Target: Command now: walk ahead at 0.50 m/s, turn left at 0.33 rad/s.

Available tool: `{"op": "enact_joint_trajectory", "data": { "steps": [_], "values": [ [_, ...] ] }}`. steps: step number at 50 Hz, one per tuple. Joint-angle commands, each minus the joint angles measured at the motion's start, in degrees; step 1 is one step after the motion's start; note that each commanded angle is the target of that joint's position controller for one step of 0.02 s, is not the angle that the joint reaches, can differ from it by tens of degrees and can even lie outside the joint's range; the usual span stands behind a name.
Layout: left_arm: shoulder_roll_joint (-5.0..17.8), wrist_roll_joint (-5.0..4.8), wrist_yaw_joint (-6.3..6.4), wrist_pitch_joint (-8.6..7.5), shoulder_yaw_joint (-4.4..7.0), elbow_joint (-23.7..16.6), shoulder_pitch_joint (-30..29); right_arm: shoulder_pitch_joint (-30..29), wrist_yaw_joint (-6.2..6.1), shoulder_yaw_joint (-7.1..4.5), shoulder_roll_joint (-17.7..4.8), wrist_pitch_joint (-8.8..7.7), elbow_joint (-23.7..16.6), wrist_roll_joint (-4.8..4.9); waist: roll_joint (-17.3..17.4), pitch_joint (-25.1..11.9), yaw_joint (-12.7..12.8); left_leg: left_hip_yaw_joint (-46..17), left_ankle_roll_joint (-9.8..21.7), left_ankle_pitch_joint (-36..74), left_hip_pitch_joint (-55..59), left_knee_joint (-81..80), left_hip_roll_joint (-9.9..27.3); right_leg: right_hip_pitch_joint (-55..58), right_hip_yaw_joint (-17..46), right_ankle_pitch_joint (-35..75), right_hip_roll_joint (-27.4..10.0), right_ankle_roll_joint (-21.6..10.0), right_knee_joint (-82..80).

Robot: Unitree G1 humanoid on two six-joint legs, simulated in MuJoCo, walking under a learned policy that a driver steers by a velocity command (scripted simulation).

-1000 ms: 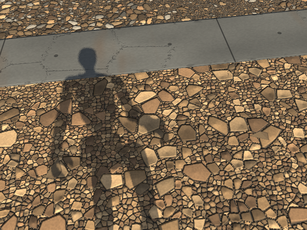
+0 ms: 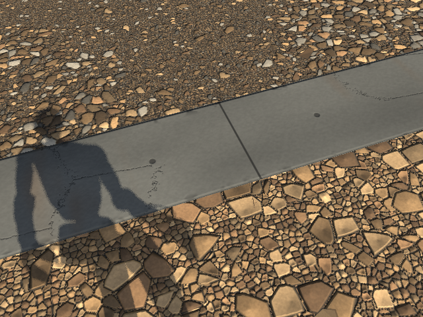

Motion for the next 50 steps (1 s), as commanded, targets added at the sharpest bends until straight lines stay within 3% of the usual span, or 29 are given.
{"op": "enact_joint_trajectory", "data": {
  "steps": [1, 6, 8, 10, 11, 12, 13, 14, 15, 16, 17, 18, 20, 23, 28, 33, 35, 37, 38, 39, 40, 41, 42, 43, 45, 48, 50],
  "values": [
    [5.9, -0.12, 0.26, -1.2, 1.08, -2.2, -0.8, -3.9, 0.37, 0.0, -1.4, -0.41, -3.8, -0.05, -5.9, 3.8, -0.5, 0.9, -0.3, 6.8, -2.9, -5.8, 0.3, -1.8, 4.4, 17.6, -15.2, -4.0, -6.9],
    [6.7, 0.05, 1.18, -0.88, 1.07, 0.7, 3.5, -12.8, 1.19, 1.04, -0.5, -0.74, -7.5, -0.39, -5.8, 5.7, 2.0, 7.1, 2.1, 7.9, -1.2, -17.7, -0.9, 4.7, -0.5, 27.3, -16.6, -2.8, -4.2],
    [7.7, 0.26, 1.58, -0.44, 1.19, 1.4, 3.6, -12.7, 1.19, 0.93, -1.0, -0.77, -8.1, -0.46, -6.3, 4.7, 1.2, 9.1, 4.1, 3.7, 1.5, -20.3, -2.9, 8.3, -2.2, 38.9, -17.4, -2.0, 0.3],
    [9.3, 0.47, 2.05, 0.12, 1.53, 1.6, 2.6, -8.5, 0.66, 0.38, -2.1, -0.66, -7.2, -0.63, -8.1, 1.3, -1.0, 11.5, 6.7, -2.5, 7.6, -20.7, -6.6, 10.7, -4.0, 56.7, -17.8, -1.4, 9.3],
    [10.2, 0.69, 2.16, 0.67, 1.77, 1.6, 2.2, -3.6, 0.38, -0.24, -3.1, -0.81, -6.0, -0.74, -8.4, -1.7, -3.1, 11.9, 8.2, -5.2, 13.0, -21.7, -8.6, 10.6, -4.7, 60.8, -17.9, -1.4, 17.6],
    [10.7, 0.53, 2.18, 1.15, 1.9, 1.2, 1.6, 4.2, 0.0, -1.2, -4.7, -1.25, -3.7, -1.17, -7.3, -6.1, -6.7, 10.6, 10.1, -4.4, 23.5, -25.7, -9.8, 6.3, -5.4, 55.7, -17.3, -0.8, 29.3],
    [9.9, 0.32, 1.97, 1.02, 1.6, -0.5, 0.7, 13.1, -0.86, -2.97, -9.3, -1.34, -1.5, -1.85, -2.7, -11.6, -10.7, -0.9, 13.7, -8.3, 38.2, -28.4, -1.8, -5.9, -5.8, 37.7, -15.5, 0.6, 46.3],
    [4.2, -0.69, 0.64, 0.31, 0.69, -4.5, 2.3, 10.7, -1.49, -4.81, -15.6, -0.57, -3.0, -0.63, 13.8, -16.9, -6.2, -34.8, 23.8, -5.7, 56.1, -34.1, 15.5, -32.7, -3.3, -15.9, -1.1, 4.6, 70.1],
    [8.8, 0.16, 0.38, -0.4, 1.41, -5.8, -3.6, 11.3, -1.57, -4.85, -14.9, 0.11, -3.0, 1.1, 2.4, -17.3, -8.8, -38.5, 25.0, -2.4, 56.0, -38.3, 15.9, -40.3, 9.1, -15.4, -2.0, 4.0, 74.0],
    [7.5, -0.33, 0.17, -1.2, 0.93, -7.1, -7.0, 8.0, -2.11, -4.26, -12.5, 0.12, -2.7, 1.28, -0.5, -9.4, -7.1, -29.8, 22.8, 0.5, 49.3, -39.0, 14.8, -42.5, 10.7, -10.4, -6.0, 3.6, 70.4],
    [7.3, -0.51, 0.23, -1.64, 0.83, -6.9, -6.5, 5.9, -2.22, -3.37, -8.9, -0.05, -2.3, 1.22, -4.8, -3.3, -4.2, -24.4, 19.7, 6.5, 39.7, -40.5, 12.4, -39.2, 10.0, -7.7, -8.2, 3.7, 63.4],
    [7.0, 0.31, 0.28, -0.91, 0.92, -7.1, -7.2, 4.0, -2.39, -2.84, -7.3, -0.49, -2.2, 1.26, -5.6, -0.6, -2.1, -20.1, 17.5, 10.5, 33.8, -41.2, 9.0, -35.8, 10.3, -7.7, -9.6, 4.3, 58.7],
    [6.0, 1.85, 0.04, 1.51, 0.73, -6.6, -4.7, 2.4, -2.31, -2.3, -6.3, -1.47, -2.7, 1.46, -4.2, -0.8, 0.3, -15.2, 16.2, 15.8, 28.0, -42.5, 5.6, -30.1, 9.8, -7.7, -9.8, 5.7, 54.2],
    [4.9, 1.89, -0.51, 3.01, 0.49, -8.3, -7.5, 4.2, -1.99, -2.87, -8.7, -2.41, -2.3, 1.46, -2.2, -0.2, 0.4, -12.8, 15.8, 15.4, 24.9, -44.1, 3.0, -30.8, 7.8, -3.8, -9.7, 7.4, 47.0],
    [4.9, 1.29, -0.85, 3.0, 0.16, -12.3, -19.2, 9.4, -1.91, -3.21, -9.1, -2.14, -1.8, 1.46, 0.3, 1.4, -4.2, -13.8, 12.5, 12.2, 28.5, -43.7, 1.1, -34.5, 7.6, 8.1, -8.6, 8.4, 32.3],
    [5.8, 0.64, -1.1, 2.01, -0.19, -15.3, -25.9, 12.9, -2.55, -3.44, -9.9, -1.83, -1.9, 0.6, 1.2, 1.0, -6.7, -17.2, 11.4, 18.9, 35.0, -38.6, 2.6, -33.4, 8.1, 8.4, -5.7, 7.3, 23.7],
    [7.1, 0.48, -0.96, 1.51, 0.12, -15.2, -23.2, 10.8, -2.99, -3.67, -10.8, -1.87, -2.8, 0.37, 2.0, 0.7, -4.5, -19.1, 9.6, 20.2, 34.3, -36.0, 3.3, -27.0, 9.0, 5.5, -4.7, 6.1, 19.4],
    [9.3, 0.42, -0.14, 0.79, 1.1, -12.4, -13.2, 7.4, -2.76, -3.81, -11.8, -2.23, -3.8, 0.42, 1.4, -2.8, 0.5, -18.9, 7.3, 25.9, 30.2, -27.5, 1.2, -11.9, 8.0, 2.2, -2.2, 4.1, 15.1],
    [11.7, 1.13, 0.62, -0.04, 1.99, -10.8, -5.6, 7.0, -2.22, -3.36, -10.3, -2.74, -4.0, 1.0, -2.6, -7.6, 4.3, -15.6, 5.7, 22.6, 25.7, -15.8, -2.8, -0.1, 11.4, 1.5, -6.3, 2.1, 12.0],
    [16.7, 2.66, 1.65, -0.11, 3.13, -11.0, 2.3, 8.9, -2.0, -1.94, -4.9, -3.17, -6.3, 2.62, -11.0, -16.9, 6.2, -9.2, 3.7, 3.4, 15.2, 1.5, -7.8, 14.8, 28.8, -12.3, -22.0, -1.5, 9.2],
    [18.8, 2.04, 1.5, 0.93, 3.8, -10.8, -0.2, 12.7, -2.08, -1.75, -5.0, -2.86, -8.0, 2.15, -21.9, -19.0, 1.9, -4.5, 3.3, -24.6, 2.5, 11.1, -12.7, 17.4, 52.0, -15.2, -30.1, -6.7, 2.0],
    [13.3, 1.54, 1.17, 1.53, 2.94, -11.8, -4.5, 12.3, -2.56, -2.11, -8.1, -1.77, -5.5, 0.59, -11.1, -10.5, 0.3, -5.1, 3.5, -20.4, -1.1, 16.0, -6.9, 10.1, 47.3, -20.2, -28.7, -6.9, 2.6],
    [8.7, 1.05, 0.92, 1.57, 1.86, -12.1, -7.2, 8.7, -1.94, -2.07, -7.9, -1.47, -5.3, 0.14, -4.8, -4.5, 0.5, -4.3, 3.1, -15.7, -0.4, 15.0, -5.1, 3.2, 38.1, -17.0, -25.4, -5.9, 1.9],
    [7.0, 1.12, 0.81, 1.47, 1.32, -11.8, -8.7, 7.3, -1.42, -1.87, -6.6, -1.21, -5.6, 0.2, -4.9, -1.3, -0.5, -3.7, 2.6, -13.1, 1.1, 12.2, -3.3, -1.6, 30.1, -9.7, -22.4, -4.3, 0.2],
    [6.6, 0.8, 0.86, 0.59, 1.16, -10.2, -7.5, 6.8, -0.37, -1.73, -5.8, 0.06, -5.8, -0.79, -8.6, 0.2, -1.3, -2.4, 1.7, -11.0, 3.1, 10.6, -1.7, -5.3, 20.5, 0.5, -18.8, -2.8, -1.5],
    [7.3, 0.03, 0.11, -0.96, 1.61, -8.5, -5.0, 3.2, 0.57, -1.35, -4.8, 0.84, -7.6, -0.68, -8.6, 0.0, -1.4, -2.1, 0.9, -7.3, 0.6, 9.3, -1.2, -4.6, 14.8, 11.1, -19.1, -4.3, -2.9],
    [7.4, 0.12, -0.13, -1.25, 1.72, -7.3, -3.6, -0.1, 0.85, -0.98, -4.0, 0.71, -8.8, -0.74, -7.9, 0.6, -1.0, -2.4, 0.4, -4.1, -1.9, 5.8, -1.4, -3.6, 11.5, 13.8, -18.6, -4.8, -3.9]
  ]
}}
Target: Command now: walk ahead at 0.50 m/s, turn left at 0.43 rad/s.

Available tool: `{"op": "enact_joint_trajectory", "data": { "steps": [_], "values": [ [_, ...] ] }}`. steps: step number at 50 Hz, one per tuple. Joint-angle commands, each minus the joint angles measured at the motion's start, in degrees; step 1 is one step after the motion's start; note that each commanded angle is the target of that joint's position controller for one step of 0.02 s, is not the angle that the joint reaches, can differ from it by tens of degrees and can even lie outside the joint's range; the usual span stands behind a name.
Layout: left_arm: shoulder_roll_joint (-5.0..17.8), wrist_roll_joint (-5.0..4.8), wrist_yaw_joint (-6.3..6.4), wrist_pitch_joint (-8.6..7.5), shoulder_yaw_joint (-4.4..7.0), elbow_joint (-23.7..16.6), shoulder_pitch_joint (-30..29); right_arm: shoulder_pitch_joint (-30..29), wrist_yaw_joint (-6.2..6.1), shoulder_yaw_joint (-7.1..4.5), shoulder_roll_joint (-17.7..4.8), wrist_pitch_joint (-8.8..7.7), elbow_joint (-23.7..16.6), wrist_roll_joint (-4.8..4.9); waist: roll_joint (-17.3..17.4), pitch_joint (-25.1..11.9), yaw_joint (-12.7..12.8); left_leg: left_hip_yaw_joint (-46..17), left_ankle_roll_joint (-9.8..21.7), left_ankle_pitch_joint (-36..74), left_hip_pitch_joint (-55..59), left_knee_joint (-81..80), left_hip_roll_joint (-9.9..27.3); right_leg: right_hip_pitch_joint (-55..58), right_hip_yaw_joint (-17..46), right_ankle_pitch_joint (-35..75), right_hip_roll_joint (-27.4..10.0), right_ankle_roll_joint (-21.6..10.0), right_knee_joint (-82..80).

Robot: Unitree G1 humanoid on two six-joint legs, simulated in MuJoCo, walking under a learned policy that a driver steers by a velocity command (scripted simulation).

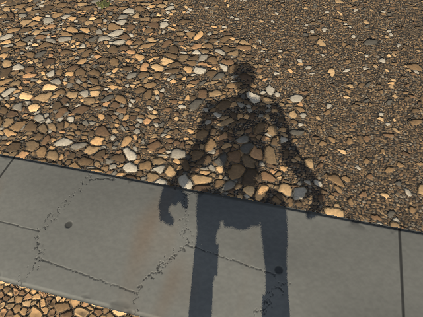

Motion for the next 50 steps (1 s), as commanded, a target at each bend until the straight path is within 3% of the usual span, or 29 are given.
{"op": "enact_joint_trajectory", "data": {
  "steps": [1, 5, 9, 11, 12, 13, 14, 15, 16, 17, 18, 19, 20, 23, 24, 26, 30, 32, 35, 36, 37, 38, 39, 40, 42, 43, 44, 47, 50],
  "values": [
    [6.3, -0.13, -0.38, -1.36, 1.5, -1.2, 1.8, -1.6, 0.66, 0.3, -0.7, -0.36, -4.2, -0.1, -8.6, 0.3, -0.4, -2.0, -0.9, 5.2, -6.5, -4.2, 1.6, 3.6, 9.4, 14.7, -14.8, -7.8, -11.2],
    [6.8, -0.39, -0.76, -1.17, 1.56, 0.7, 3.3, -9.5, 1.24, 1.74, 1.2, -1.01, -6.2, -0.07, -9.0, 1.7, 0.9, 2.6, -0.9, 11.9, -0.9, -20.1, 1.2, 2.2, 3.2, 16.4, -12.7, -6.6, -11.8],
    [8.8, -0.47, -0.47, -0.18, 1.97, 3.7, 7.6, -13.6, 1.0, 2.07, 0.3, -1.39, -7.4, -0.39, -9.1, 2.5, 1.8, 6.0, 1.5, 7.7, 2.9, -28.0, 0.6, 7.3, 3.2, 22.1, -15.4, -6.4, -9.4],
    [9.8, -0.51, -0.27, 0.55, 2.1, 4.9, 8.1, -10.6, 0.33, 1.76, -0.4, -1.92, -6.4, -0.84, -9.3, 0.6, -0.1, 7.6, 3.5, 3.3, 8.7, -31.3, -1.7, 10.2, 2.2, 35.7, -15.6, -5.8, -2.4],
    [9.8, -0.79, -0.19, 0.96, 1.94, 5.3, 8.0, -4.0, -0.12, 1.34, -0.9, -2.53, -4.1, -1.2, -8.0, -3.1, -3.4, 8.4, 4.8, 5.0, 17.5, -35.4, -3.4, 9.6, 0.2, 41.3, -14.1, -4.9, 6.3],
    [8.4, -0.9, -0.12, 1.03, 1.35, 5.0, 8.3, 5.3, -0.78, 0.34, -3.1, -3.12, -0.7, -1.92, -5.8, -9.1, -6.8, 5.8, 6.4, 5.2, 31.1, -35.8, -1.7, 3.4, -1.4, 35.7, -11.9, -3.7, 17.7],
    [3.7, -2.02, -0.64, 0.77, -0.05, 1.6, 9.0, 13.6, -1.78, -1.19, -9.1, -3.33, 0.3, -2.87, 4.7, -17.8, -9.1, -15.7, 11.4, -1.9, 49.2, -37.7, 15.0, -14.3, -3.5, 12.6, -6.8, -1.2, 37.6],
    [5.2, -1.28, -0.64, 0.94, 0.75, 1.0, 9.6, 14.5, -2.26, -2.09, -11.9, -2.61, 1.0, -0.14, 10.4, -21.4, -7.8, -36.0, 15.7, 3.2, 52.1, -45.5, 23.6, -25.4, 2.0, -18.8, 0.9, -0.5, 51.0],
    [7.9, -0.68, -0.33, 1.44, 1.69, 0.9, 5.3, 10.0, -2.54, -1.72, -9.9, -2.48, 0.6, 0.95, 3.1, -13.5, -6.8, -27.0, 14.4, 6.7, 46.8, -44.8, 21.2, -30.2, 8.1, -16.1, -2.4, -1.4, 54.0],
    [6.0, -1.2, -0.62, 1.14, 1.14, 0.8, 3.4, 6.4, -2.63, -0.67, -6.0, -2.91, 0.6, 0.85, 0.9, -6.9, -5.0, -19.2, 12.7, 10.1, 38.6, -46.1, 18.7, -29.6, 9.1, -12.1, -4.0, -1.8, 51.6],
    [4.9, -1.38, -0.79, 1.28, 1.06, 1.7, 3.9, 3.7, -2.51, 0.2, -3.1, -3.36, 0.7, 0.68, -0.5, -3.3, -2.7, -13.5, 9.9, 11.7, 32.3, -48.6, 16.0, -26.8, 9.3, -9.5, -5.5, -1.9, 47.2],
    [4.5, -0.5, -0.98, 2.19, 1.22, 2.6, 4.7, 1.5, -2.51, 0.96, -0.7, -3.82, 1.2, 0.96, -0.3, -0.8, -0.7, -8.9, 6.8, 12.4, 27.7, -50.8, 12.8, -24.1, 9.5, -7.6, -6.2, -1.6, 44.5],
    [3.5, 0.03, -1.35, 2.97, 1.05, 3.6, 7.7, 1.3, -2.64, 0.98, -0.9, -4.34, 1.2, 0.93, 3.1, -1.5, 0.3, -6.8, 7.1, 13.8, 25.3, -52.1, 13.3, -21.0, 9.4, -6.1, -5.9, -1.1, 44.0],
    [3.1, 0.17, -1.98, 3.94, 1.48, 3.6, 4.8, 2.8, -2.75, 0.77, -1.0, -5.85, 2.9, 1.14, 0.5, 0.9, 0.9, -1.8, 7.5, 19.7, 24.3, -55.2, 12.7, -23.6, 9.4, -1.5, -5.6, -0.1, 43.2],
    [2.8, 0.14, -2.01, 4.02, 1.58, 3.1, 2.9, 3.1, -2.94, 0.83, -1.1, -6.09, 3.3, 1.04, -0.1, 2.0, 0.9, 0.8, 7.6, 27.6, 24.6, -54.7, 12.7, -25.2, 9.2, 0.2, -5.3, 0.3, 41.9],
    [2.0, 0.32, -1.96, 3.98, 1.44, 2.0, 0.2, 3.9, -3.24, 0.94, -1.0, -6.09, 4.1, 1.22, -0.3, 2.2, 1.1, 6.0, 7.0, 40.5, 25.4, -52.2, 11.9, -25.9, 7.7, 3.6, -4.8, 0.9, 37.3],
    [0.0, 0.24, -2.52, 3.88, 0.28, -0.5, -6.7, 4.4, -4.0, 1.04, -1.3, -5.44, 5.1, 1.62, 1.7, 1.7, -0.9, 12.1, 5.7, 44.2, 26.2, -48.9, 10.1, -20.7, 2.7, 11.5, -2.9, 0.2, 22.5],
    [0.5, 0.61, -2.66, 3.91, 0.29, -1.2, -7.4, 5.8, -4.46, 0.76, -2.1, -4.89, 6.0, 1.61, 2.0, 0.7, -1.5, 12.6, 5.2, 46.6, 29.6, -45.5, 11.1, -19.2, 1.3, 10.9, -1.6, -0.9, 18.7],
    [2.7, 1.21, -2.42, 3.68, 1.17, -1.0, -3.1, 4.9, -5.29, -0.08, -4.0, -3.9, 6.1, 1.65, 2.5, -1.8, 0.3, 12.6, 4.3, 55.4, 32.9, -34.7, 12.6, -14.2, 0.1, 3.3, 1.4, -4.0, 15.6],
    [3.6, 1.37, -2.15, 3.25, 1.68, -0.1, 0.5, 4.4, -5.39, -0.31, -4.4, -3.4, 5.9, 1.67, 1.4, -3.9, 1.8, 12.9, 3.7, 54.0, 33.0, -27.1, 12.1, -10.5, 0.1, 3.2, 2.8, -5.2, 12.5],
    [5.0, 1.79, -1.62, 2.47, 2.37, 1.1, 5.7, 3.8, -5.24, -0.51, -4.9, -2.97, 5.5, 1.92, -1.8, -6.8, 4.7, 14.0, 1.7, 44.8, 30.2, -15.3, 9.8, -3.5, 1.9, 12.2, 2.7, -6.9, 5.6],
    [11.5, 1.55, -0.78, 1.95, 3.97, 0.7, 8.3, 6.2, -4.97, 0.06, -2.6, -2.91, 3.6, 1.65, -10.5, -11.8, 4.6, 14.8, -1.0, 15.6, 18.4, 2.3, 4.9, 8.4, 16.6, 40.7, -10.1, -10.7, 8.4],
    [16.6, -0.47, -0.44, 2.99, 5.45, -0.2, 6.9, 10.8, -4.5, 0.72, 0.8, -2.12, 1.5, 2.52, -19.1, -20.2, 0.9, 8.0, -3.2, -23.1, 2.9, 18.9, -6.7, 20.3, 38.9, 62.2, -23.7, -23.8, 7.4],
    [14.4, -2.74, -0.41, 4.09, 5.47, -1.6, 5.0, 8.7, -4.44, 0.75, -1.2, -1.29, 2.6, 0.45, -8.0, -20.7, 2.5, 0.0, -3.3, -19.9, 1.1, 19.7, -1.8, 16.3, 35.8, 47.3, -22.2, -23.7, 4.4],
    [7.5, -1.66, 0.24, 5.56, 3.41, -2.3, -2.4, 2.0, -4.43, 0.48, -1.4, -1.01, 1.4, 0.76, -2.7, -5.2, 0.2, 0.1, -3.6, -12.8, -0.7, 12.0, 1.4, 0.6, 28.1, 26.0, -15.7, -18.1, -1.4],
    [6.3, -1.69, 0.45, 5.84, 3.08, -2.4, -3.6, 1.1, -4.53, 0.32, -1.7, -0.39, 0.8, 0.17, -3.8, -2.7, -0.8, 0.0, -3.9, -10.5, 0.9, 7.4, 2.3, -3.5, 25.6, 22.4, -12.8, -15.7, -2.7],
    [5.9, -1.31, 0.46, 5.91, 2.98, -2.5, -4.1, 2.4, -4.5, 0.38, -1.3, 0.57, 1.2, -0.35, -5.2, -3.1, -1.5, 0.5, -4.2, -8.7, 3.8, 5.5, 1.9, -6.1, 23.9, 20.9, -10.7, -14.3, -3.3],
    [8.3, -0.66, -0.1, 5.33, 3.74, -2.8, -4.1, 3.8, -4.42, 0.62, 0.1, 1.82, 1.3, 0.17, -5.8, -6.2, -1.9, 0.7, -4.8, -7.0, 5.8, 0.9, 0.7, -6.8, 23.1, 18.7, -8.6, -12.8, -3.2],
    [9.3, -0.51, -0.05, 5.86, 4.21, -3.1, -3.7, 0.3, -4.7, 0.43, -0.5, 2.31, 0.0, 0.33, -8.1, -6.0, -0.4, 0.0, -5.5, -5.8, 3.8, -4.8, 0.6, -6.2, 26.0, 5.3, -7.5, -11.5, -4.7]
  ]
}}
Over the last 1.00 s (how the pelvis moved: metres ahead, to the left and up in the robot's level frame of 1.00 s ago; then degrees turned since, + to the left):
0.54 0.10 0.00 34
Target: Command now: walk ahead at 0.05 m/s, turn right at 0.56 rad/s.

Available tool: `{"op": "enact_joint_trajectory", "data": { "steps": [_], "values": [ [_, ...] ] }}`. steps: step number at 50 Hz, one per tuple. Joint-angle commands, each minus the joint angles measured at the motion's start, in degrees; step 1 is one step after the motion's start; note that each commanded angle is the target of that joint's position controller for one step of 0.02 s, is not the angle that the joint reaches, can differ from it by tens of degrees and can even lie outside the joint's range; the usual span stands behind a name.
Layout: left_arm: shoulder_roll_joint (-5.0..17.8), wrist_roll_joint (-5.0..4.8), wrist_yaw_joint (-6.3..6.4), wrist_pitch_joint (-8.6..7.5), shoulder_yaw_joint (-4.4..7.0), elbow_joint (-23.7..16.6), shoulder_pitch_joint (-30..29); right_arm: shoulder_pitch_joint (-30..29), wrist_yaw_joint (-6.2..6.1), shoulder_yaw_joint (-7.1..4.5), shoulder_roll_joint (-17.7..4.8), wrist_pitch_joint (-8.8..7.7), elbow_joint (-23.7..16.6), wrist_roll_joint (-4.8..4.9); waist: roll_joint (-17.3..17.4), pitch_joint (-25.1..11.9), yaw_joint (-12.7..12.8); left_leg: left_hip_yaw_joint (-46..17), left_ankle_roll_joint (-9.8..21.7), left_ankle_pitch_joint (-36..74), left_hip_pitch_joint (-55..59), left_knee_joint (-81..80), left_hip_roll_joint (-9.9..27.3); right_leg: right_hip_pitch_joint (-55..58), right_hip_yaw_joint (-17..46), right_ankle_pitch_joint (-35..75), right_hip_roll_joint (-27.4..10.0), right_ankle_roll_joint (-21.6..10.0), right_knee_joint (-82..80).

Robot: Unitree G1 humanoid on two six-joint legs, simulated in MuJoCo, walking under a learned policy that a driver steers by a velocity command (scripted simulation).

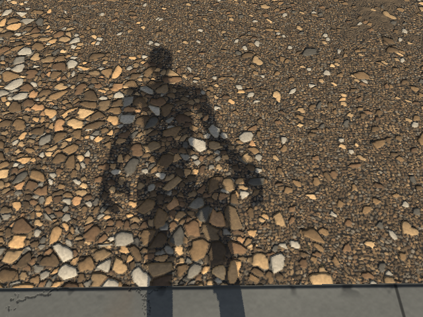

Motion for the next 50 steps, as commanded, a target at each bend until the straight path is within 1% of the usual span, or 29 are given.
{"op": "enact_joint_trajectory", "data": {
  "steps": [1, 4, 9, 11, 13, 14, 15, 16, 17, 18, 19, 20, 22, 25, 27, 30, 34, 35, 36, 37, 38, 39, 40, 41, 42, 43, 45, 48, 50],
  "values": [
    [8.9, 0.21, 0.23, 0.01, 2.34, -3.5, 1.1, 4.2, -0.36, -1.4, -5.0, 0.69, -2.0, 0.13, -6.4, -8.7, -0.5, 0.4, -0.8, 1.7, 1.3, -3.7, -0.9, 5.6, 18.6, -7.1, -14.0, -6.2, -10.4],
    [9.3, 0.41, 0.27, 0.68, 2.68, -3.7, 1.7, 1.7, -0.48, -1.5, -5.5, 0.65, -3.0, 0.48, -7.3, -7.7, 0.7, -0.3, -0.9, 1.5, 0.6, -8.0, -1.5, 6.5, 22.7, -14.8, -14.1, -5.7, -11.3],
    [9.4, 0.88, -0.03, 1.08, 3.05, -4.0, 1.2, 1.6, -0.88, -1.2, -5.5, -0.45, -3.8, 1.41, -8.1, -7.8, 1.0, -0.8, 0.8, -0.9, 5.7, -16.1, -4.1, 7.2, 26.9, -11.2, -13.7, -5.2, -9.6],
    [9.4, 0.79, -0.32, 1.31, 3.11, -4.2, 0.2, 4.0, -1.09, -1.11, -5.7, -1.02, -3.7, 1.92, -8.8, -8.0, 0.0, -0.7, 2.1, -1.8, 10.4, -22.2, -5.6, 6.4, 28.7, -7.6, -13.3, -4.4, -8.8],
    [9.1, 0.0, -0.4, 1.57, 3.06, -4.4, -1.8, 8.9, -1.56, -1.12, -5.8, -1.68, -2.7, 2.03, -8.3, -7.8, -2.9, 0.0, 3.8, 3.1, 19.4, -35.3, -6.4, 2.8, 28.5, -8.6, -11.0, -1.3, -7.3],
    [7.6, -0.63, -0.18, 1.45, 2.64, -4.8, -1.9, 10.3, -2.06, -1.66, -8.0, -2.06, -2.5, 1.49, -5.1, -7.3, -3.3, -3.6, 4.9, 4.3, 24.7, -43.8, -2.1, -1.7, 25.8, -15.5, -7.5, 2.0, -4.4],
    [4.1, -1.51, 0.02, 1.23, 1.81, -5.8, 0.1, 7.9, -2.43, -2.91, -14.2, -1.96, -4.2, 0.44, 7.3, -7.8, -1.3, -19.3, 9.7, -2.7, 28.2, -49.8, 12.4, -9.1, 16.0, -24.6, -0.1, 5.8, 8.2],
    [7.3, 0.08, 0.53, 0.84, 2.71, -5.3, -0.2, 2.0, -2.0, -3.27, -15.6, -1.69, -5.7, -0.46, 11.3, -3.7, -0.7, -26.4, 14.9, 6.0, 20.7, -50.9, 20.5, -13.9, 5.1, -26.4, 4.0, 6.8, 21.9],
    [10.1, 1.43, 0.47, 0.79, 3.45, -4.3, -0.2, 1.3, -1.72, -2.22, -11.2, -1.68, -6.2, -0.18, 4.1, -3.9, 0.1, -20.8, 15.6, 15.1, 17.7, -48.1, 18.6, -10.3, 6.1, -24.2, -0.2, 7.2, 30.9],
    [9.2, 1.35, 0.04, 1.03, 3.5, -3.3, 1.7, -1.0, -1.48, -1.39, -8.6, -1.77, -6.6, 0.35, 2.6, -4.1, 2.0, -14.3, 13.9, 21.0, 16.4, -46.1, 14.7, -8.6, 5.7, -21.3, -0.1, 7.2, 35.2],
    [8.6, 1.3, -0.38, 1.58, 3.37, -2.6, 3.4, -2.3, -1.3, -1.1, -7.8, -1.78, -7.2, 0.48, 3.8, -4.6, 2.8, -9.5, 12.5, 24.5, 17.7, -44.8, 11.7, -8.7, 5.0, -19.1, -0.3, 7.6, 39.5],
    [8.3, 1.17, -1.01, 2.13, 3.21, -2.2, 4.2, -2.3, -1.32, -1.02, -7.7, -1.79, -7.5, 0.49, 6.3, -4.8, 2.5, -6.4, 12.3, 28.4, 19.4, -43.8, 10.4, -10.0, 3.9, -18.4, -0.6, 8.1, 42.8],
    [7.9, 0.59, -1.69, 2.67, 2.74, -2.7, 2.4, 0.5, -1.05, -1.09, -7.7, -1.64, -7.4, 0.27, 6.5, -4.7, 0.4, -3.3, 12.7, 33.4, 23.5, -42.2, 9.7, -12.5, 2.0, -18.3, -1.8, 9.5, 42.7],
    [6.7, 0.31, -2.12, 3.0, 1.92, -4.4, -2.0, 6.2, -1.04, -1.87, -9.3, -1.66, -5.8, 0.41, 6.9, -4.9, -3.0, -2.9, 13.9, 39.0, 31.3, -40.4, 11.7, -15.1, 0.9, -19.4, -3.3, 10.9, 36.5],
    [6.3, 0.11, -2.37, 3.2, 1.53, -5.2, -3.4, 7.4, -0.83, -2.36, -10.2, -1.69, -5.3, 0.33, 7.7, -5.5, -3.8, -2.1, 14.2, 40.7, 33.1, -39.5, 12.9, -13.6, -0.1, -20.5, -4.2, 10.9, 32.2],
    [5.3, -0.29, -2.59, 3.28, 0.78, -6.2, -4.6, 6.6, -0.04, -2.71, -10.9, -1.74, -5.2, 0.17, 8.7, -6.0, -3.9, 0.4, 13.9, 40.8, 29.9, -38.5, 13.3, -6.7, -2.3, -21.8, -5.2, 9.7, 24.5],
    [5.1, -0.78, -1.79, 2.83, 0.22, -6.2, -3.3, 5.7, 1.03, -3.08, -12.0, -1.5, -4.0, 0.33, 10.5, -7.0, -3.2, 0.8, 13.5, 42.5, 26.8, -35.4, 13.4, 2.2, -4.9, -21.3, -3.9, 7.0, 13.3],
    [4.6, -0.6, -1.52, 2.49, 0.04, -5.7, -1.9, 4.9, 1.17, -3.09, -12.1, -1.27, -3.8, 0.73, 9.8, -7.2, -1.8, 1.5, 12.5, 41.2, 25.7, -33.4, 12.8, 5.5, -5.4, -17.0, -3.6, 6.2, 6.9],
    [4.5, 0.02, -1.12, 1.86, -0.18, -5.0, -0.1, 4.3, 1.18, -2.99, -11.8, -0.99, -3.5, 1.29, 8.0, -7.2, -0.1, 2.9, 10.2, 37.5, 22.8, -30.7, 11.8, 10.8, -5.0, -8.0, -3.9, 5.3, -3.5],
    [7.1, 1.12, -0.63, 0.96, 0.13, -4.8, 0.7, 6.2, 1.22, -2.56, -10.1, -0.88, -3.1, 1.36, 2.1, -9.0, 0.0, 5.1, 6.7, 28.2, 16.6, -25.4, 9.8, 19.2, 2.3, -2.0, -8.7, 4.3, -9.3],
    [12.5, 1.2, -0.22, 0.06, 0.64, -6.4, 0.2, 8.0, 1.75, -0.67, -3.4, -0.63, -5.6, 0.6, -14.8, -11.0, -1.9, 10.5, 1.9, -4.9, 3.2, -13.8, 3.2, 27.3, 23.1, 16.8, -26.6, -0.2, -9.7],
    [12.4, 0.0, 0.1, -0.35, 0.81, -4.9, 2.5, 4.5, 0.72, -1.05, -5.8, 0.73, -5.3, 1.06, -12.5, -10.4, 1.7, 4.4, 1.8, -13.4, 6.9, -9.7, 0.4, 17.6, 21.3, 27.4, -29.5, -8.3, -6.1],
    [9.2, -0.02, 0.17, -0.5, -0.2, -4.4, 0.3, 4.5, 0.63, -1.4, -7.2, 1.44, -4.6, 1.53, -9.0, -7.0, -0.2, 2.7, 1.8, -11.7, 6.6, -7.2, 1.0, 16.4, 17.2, 25.9, -26.1, -9.0, -6.3],
    [6.4, 0.07, 0.43, -0.51, -1.27, -4.5, -3.2, 4.3, 0.82, -1.45, -7.1, 1.5, -3.6, 1.56, -8.3, -4.2, -1.4, 1.9, 1.8, -8.0, 6.3, -7.7, 1.2, 14.4, 13.4, 21.5, -22.7, -7.0, -7.5],
    [5.8, 0.36, 0.85, -0.3, -1.64, -4.7, -5.8, 5.3, 0.96, -1.74, -7.8, 1.29, -2.6, 1.38, -9.0, -3.3, -2.5, 2.2, 1.5, -4.8, 6.3, -9.3, 1.1, 14.7, 10.9, 18.8, -19.5, -4.6, -8.0],
    [6.2, 0.13, 1.34, -0.4, -1.64, -4.3, -5.6, 6.7, 1.11, -2.06, -8.5, 1.28, -1.5, 0.73, -10.4, -3.6, -2.4, 3.0, 1.1, -2.8, 7.0, -9.0, 0.5, 15.4, 9.2, 23.7, -18.1, -4.2, -7.3],
    [5.7, -0.04, 1.39, -0.66, -2.05, -3.2, -4.2, 8.5, 1.32, -1.79, -7.5, 1.27, 0.1, 0.75, -8.1, -6.4, -2.4, 3.0, 0.4, -1.7, 9.5, -9.8, -0.2, 17.0, 7.4, 27.4, -17.7, -4.3, -6.3],
    [5.7, 0.26, 1.37, -0.88, -2.31, -1.5, -3.9, 6.7, 1.09, -1.11, -5.5, 1.57, 0.8, 1.13, -7.9, -5.4, -1.5, 3.2, 0.3, -1.4, 12.0, -16.4, -0.4, 15.4, 7.9, 18.6, -17.4, -4.2, -7.0],
    [5.9, 0.55, 1.39, -0.83, -2.37, -0.5, -4.0, 6.2, 0.71, -0.94, -5.2, 1.65, 1.4, 1.16, -8.6, -4.5, -1.0, 3.4, 0.6, -1.3, 14.1, -21.0, -0.9, 13.5, 9.1, 13.1, -17.4, -4.4, -7.3]
  ]
}}
Over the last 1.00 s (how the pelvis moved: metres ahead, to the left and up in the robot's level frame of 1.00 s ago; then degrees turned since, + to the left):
0.40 0.03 -0.01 -15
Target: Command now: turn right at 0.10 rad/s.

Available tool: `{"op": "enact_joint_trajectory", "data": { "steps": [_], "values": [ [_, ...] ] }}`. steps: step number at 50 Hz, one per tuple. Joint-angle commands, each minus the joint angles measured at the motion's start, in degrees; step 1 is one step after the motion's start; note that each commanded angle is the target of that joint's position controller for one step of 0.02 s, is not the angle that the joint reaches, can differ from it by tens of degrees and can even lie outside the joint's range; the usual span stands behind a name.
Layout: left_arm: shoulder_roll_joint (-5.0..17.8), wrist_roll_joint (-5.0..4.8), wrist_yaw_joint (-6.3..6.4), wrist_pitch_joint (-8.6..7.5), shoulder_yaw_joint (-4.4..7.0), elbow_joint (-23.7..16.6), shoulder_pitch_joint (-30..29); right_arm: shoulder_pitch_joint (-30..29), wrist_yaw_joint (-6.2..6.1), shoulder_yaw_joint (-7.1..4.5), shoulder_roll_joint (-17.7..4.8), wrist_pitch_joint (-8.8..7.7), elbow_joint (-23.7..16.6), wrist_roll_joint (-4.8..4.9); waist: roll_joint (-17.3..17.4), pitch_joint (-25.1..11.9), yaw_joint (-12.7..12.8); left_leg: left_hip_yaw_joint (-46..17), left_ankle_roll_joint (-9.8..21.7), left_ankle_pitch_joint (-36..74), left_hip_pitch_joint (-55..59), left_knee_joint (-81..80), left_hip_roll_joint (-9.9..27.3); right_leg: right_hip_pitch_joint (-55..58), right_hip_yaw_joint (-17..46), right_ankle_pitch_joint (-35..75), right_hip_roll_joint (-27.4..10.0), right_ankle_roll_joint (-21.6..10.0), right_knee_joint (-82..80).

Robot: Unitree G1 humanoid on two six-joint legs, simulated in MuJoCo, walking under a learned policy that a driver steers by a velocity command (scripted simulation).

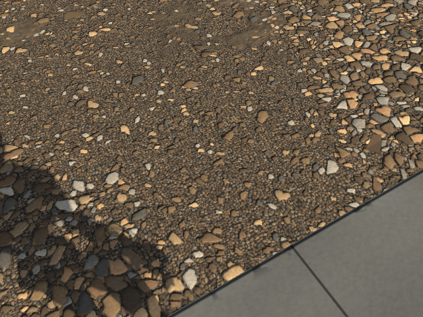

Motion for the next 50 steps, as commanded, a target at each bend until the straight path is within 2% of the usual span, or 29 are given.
{"op": "enact_joint_trajectory", "data": {
  "steps": [1, 4, 5, 6, 7, 9, 11, 12, 14, 15, 17, 18, 21, 23, 25, 26, 27, 28, 29, 30, 34, 40, 43, 45, 46, 47, 48, 49, 50],
  "values": [
    [8.9, 0.33, 0.34, -0.54, 1.98, -0.6, 0.7, 0.3, -0.65, -0.59, -3.4, -0.48, -1.6, 0.16, -9.8, -3.3, 1.9, 0.7, 0.3, 0.6, 1.8, -6.1, -1.0, 1.2, 10.7, 18.9, -13.9, -7.5, -5.0],
    [8.6, -0.23, 0.58, -0.54, 1.75, 0.8, -0.9, 2.9, -1.24, 0.0, -2.1, -1.37, 0.8, 0.07, -7.5, -3.5, -0.4, 1.0, 1.5, 11.6, 9.6, -20.4, -1.1, -2.0, 11.5, 12.8, -12.8, -5.2, -3.6],
    [7.7, -0.41, 0.61, -0.77, 1.45, 1.4, -0.4, 3.3, -1.42, 0.05, -2.9, -2.07, 1.4, -0.53, -5.4, -4.1, -0.5, -2.0, 1.9, 18.4, 14.7, -24.1, 1.4, -4.9, 11.8, 9.3, -12.0, -2.9, -3.5],
    [6.7, -0.32, 0.48, -1.0, 1.19, 1.9, 0.9, 3.6, -1.49, 0.04, -4.7, -2.9, 1.6, -1.17, -2.8, -4.7, 0.4, -6.9, 2.7, 22.1, 17.5, -25.3, 6.1, -6.8, 10.6, 5.7, -9.9, -1.1, -2.4],
    [6.0, -0.7, 0.19, -0.73, 1.37, 3.2, 3.6, -0.1, -1.1, -0.46, -7.2, -3.13, 2.3, -0.15, 3.6, -1.9, 4.1, -7.7, 4.3, 22.2, 10.2, -23.3, 6.6, -3.5, 6.9, 2.2, -5.4, -0.3, -5.3],
    [7.7, -0.27, 0.46, -0.51, 1.76, 5.8, 2.7, -0.8, -0.32, 0.35, -3.7, -3.87, 3.0, -0.11, 2.0, -0.8, 1.7, -6.3, 3.7, 17.3, 6.3, -25.0, 5.0, 1.7, 6.7, 4.2, -6.0, 0.0, -4.2],
    [7.9, -0.37, 0.39, -0.61, 1.97, 7.2, 2.8, 0.3, -0.76, 0.61, -3.4, -4.09, 4.7, -0.02, 2.0, -1.3, 1.5, -5.6, 3.4, 16.9, 7.2, -25.7, 4.1, 2.1, 6.9, 6.2, -6.6, -0.1, -3.9],
    [7.4, -0.27, 0.37, -0.69, 1.83, 8.0, 3.6, 1.2, -0.87, 0.48, -3.6, -4.1, 5.6, 0.01, 1.8, -2.8, 1.4, -5.3, 3.8, 11.1, 8.6, -25.9, 3.4, 1.8, 6.5, 1.6, -6.0, -0.3, -3.9],
    [7.7, 0.02, 0.3, -0.4, 2.22, 8.8, 4.1, 2.2, -0.78, -0.44, -5.5, -3.46, 6.0, -0.26, 1.8, -0.7, 0.7, -7.0, 6.3, -9.4, 7.3, -26.1, 2.8, -4.0, 4.1, -15.3, -2.7, -1.3, 0.0],
    [7.6, 0.38, 0.06, -0.22, 2.33, 8.5, 3.1, 3.2, -0.67, -0.71, -6.1, -3.14, 6.2, -0.36, 2.3, 2.2, 0.0, -10.3, 8.0, -17.8, 6.3, -28.2, 4.6, -9.3, 3.5, -20.5, -1.8, -1.6, 2.5],
    [5.1, 0.9, -0.65, -0.67, 1.85, 7.3, 1.1, 6.5, -0.65, -1.53, -7.5, -3.0, 7.6, -0.24, 7.1, 5.4, -1.1, -20.7, 12.7, -26.0, 6.9, -35.3, 12.4, -15.5, -2.3, -15.4, -0.3, -0.8, 12.7],
    [4.9, 1.25, -0.92, -1.16, 1.8, 6.7, 0.3, 6.5, -0.65, -1.76, -7.4, -3.27, 7.8, -0.34, 7.3, 6.4, -1.2, -23.8, 14.4, -24.0, 6.0, -37.6, 15.7, -16.5, -2.6, -12.1, -2.4, -0.5, 17.4],
    [6.0, 0.67, -1.89, -2.69, 2.27, 6.7, 2.1, 3.4, -0.2, -2.07, -7.2, -4.68, 7.2, -0.51, 4.5, 3.9, 1.0, -19.6, 13.9, -14.0, 7.7, -37.5, 14.5, -16.4, -1.9, -13.4, -4.5, -0.6, 18.8],
    [5.1, 0.29, -2.01, -3.39, 2.35, 7.9, 5.6, 0.6, 0.13, -2.24, -7.0, -5.16, 6.9, 0.02, 4.8, 3.3, 3.2, -13.1, 12.0, -10.1, 2.5, -35.0, 10.6, -6.7, -4.5, -9.9, -3.0, -1.1, 10.9],
    [4.7, 0.27, -1.49, -3.69, 2.75, 11.7, 14.8, -1.2, 0.33, -2.36, -6.4, -5.08, 6.5, 0.06, 1.7, 2.6, 6.8, -8.0, 10.8, -11.6, -7.0, -26.9, 6.3, 8.7, -7.3, -5.2, 0.3, -1.0, 2.2],
    [6.3, 0.75, -0.81, -4.12, 3.19, 13.1, 19.3, -1.7, 0.4, -1.6, -3.7, -5.39, 5.9, -0.43, -4.8, 2.2, 8.1, -3.8, 9.2, -7.6, -12.3, -16.6, 3.0, 14.6, 1.0, -9.9, -4.8, -1.5, -3.5],
    [11.5, 1.09, -0.13, -4.56, 4.2, 13.6, 25.0, -2.1, 0.82, 0.03, 2.0, -5.85, 3.9, -0.07, -18.8, -0.9, 9.1, 4.2, 6.2, -6.3, -19.9, 2.1, -4.1, 18.2, 26.1, -25.5, -20.2, -5.5, -15.0],
    [13.0, 0.96, -0.03, -4.25, 4.4, 14.6, 24.9, -2.6, 0.75, -0.92, -1.9, -5.92, 3.5, -1.15, -14.9, 3.2, 7.4, 0.6, 6.7, -8.6, -22.5, 11.7, -4.5, 11.6, 34.3, -20.1, -25.6, -9.8, -16.8],
    [10.6, 0.91, 0.04, -4.46, 3.74, 12.8, 19.1, -2.0, 0.87, -1.07, -2.5, -6.07, 4.2, -0.98, -7.5, 5.8, 3.8, -2.4, 7.2, -3.8, -22.1, 15.7, -1.5, 8.3, 28.7, -9.8, -24.1, -10.4, -14.2],
    [8.6, 0.62, -0.03, -4.95, 3.18, 11.7, 15.6, -0.4, 1.08, -0.77, -1.5, -6.36, 5.5, -0.6, -5.3, 4.9, 1.9, -2.2, 6.8, 0.0, -19.8, 16.0, -0.1, 7.2, 21.8, 2.6, -21.3, -9.1, -12.7],
    [4.4, 0.32, 0.4, -5.98, 1.33, 12.8, 16.3, 0.4, 1.16, -0.38, 0.1, -5.73, 7.3, -0.88, -7.0, -1.3, 0.5, 1.9, 3.7, 6.4, -13.1, 12.6, -0.7, 9.8, 5.3, 44.1, -15.1, -6.2, -7.0],
    [3.9, 0.55, 1.5, -4.56, 0.1, 14.8, 17.6, -5.5, -0.27, 1.31, 2.3, -4.59, 6.5, 0.19, -9.9, -2.1, 2.0, 5.0, 3.8, 11.8, -5.4, -4.2, -2.9, 7.6, -0.1, 51.1, -13.4, -5.3, -2.5],
    [5.4, -0.01, 1.99, -3.96, 0.87, 14.7, 15.9, -4.9, -0.67, 0.93, 0.6, -4.96, 6.4, -0.07, -9.2, -1.7, 1.3, 5.6, 6.2, 12.7, -1.5, -8.4, -3.8, 6.9, -0.2, 48.2, -14.8, -4.9, 2.2],
    [6.7, -0.3, 2.32, -3.51, 1.8, 14.3, 14.8, 0.5, -0.72, 0.04, -1.3, -5.9, 7.4, -0.6, -4.9, -3.7, -1.9, 2.8, 8.4, 23.6, 6.6, -15.5, -2.7, 3.8, -2.0, 41.8, -12.7, -2.6, 13.0],
    [6.8, -0.1, 2.49, -3.68, 2.08, 12.5, 14.5, 5.6, -0.87, -1.24, -5.8, -6.47, 7.8, -1.09, 0.4, -8.0, -3.1, -7.4, 11.4, 45.6, 15.4, -14.7, 5.3, -3.6, -4.5, 24.1, -8.7, -0.4, 24.8],
    [2.6, -0.8, 2.4, -2.9, 1.77, 11.5, 17.1, 7.6, -0.61, -2.19, -9.5, -6.23, 7.6, -0.5, 10.0, -12.0, -2.2, -24.3, 22.7, 68.0, 20.6, -17.0, 19.2, -13.7, -7.0, -20.4, 2.2, 1.7, 42.9],
    [2.5, 0.23, 2.2, -1.71, 1.83, 11.6, 17.5, 6.0, -0.19, -1.66, -7.3, -5.73, 7.5, 1.45, 7.2, -13.9, -0.5, -28.1, 25.7, 54.8, 16.7, -20.7, 20.3, -14.6, 0.0, -25.9, -0.3, 2.0, 46.7],
    [3.1, 0.78, 2.2, -1.28, 2.22, 10.6, 13.3, 2.4, -0.27, -1.96, -6.3, -5.08, 6.4, 1.02, 4.9, -6.4, -0.4, -25.8, 24.8, 42.5, 11.0, -23.0, 17.4, -18.6, 0.6, -23.9, -1.0, 2.4, 49.6],
    [3.3, 0.85, 2.04, -1.28, 2.48, 9.7, 10.1, -1.0, -0.53, -1.7, -4.7, -4.43, 5.3, 0.34, 1.8, -2.7, 0.5, -22.4, 22.3, 35.4, 6.4, -25.1, 14.1, -20.0, 1.5, -19.2, -2.5, 2.7, 47.5]
  ]
}}
Over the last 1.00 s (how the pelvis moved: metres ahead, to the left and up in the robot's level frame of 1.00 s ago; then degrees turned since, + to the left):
0.00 0.03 0.01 -27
